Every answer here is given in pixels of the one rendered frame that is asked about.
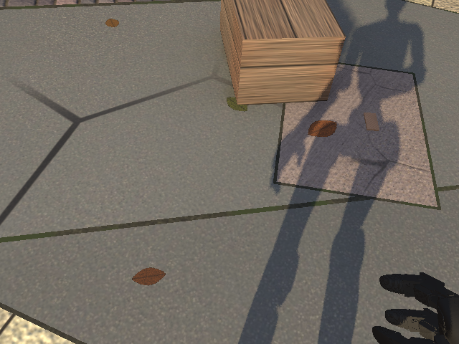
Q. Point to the right robot hand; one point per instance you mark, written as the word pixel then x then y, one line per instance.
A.
pixel 438 328

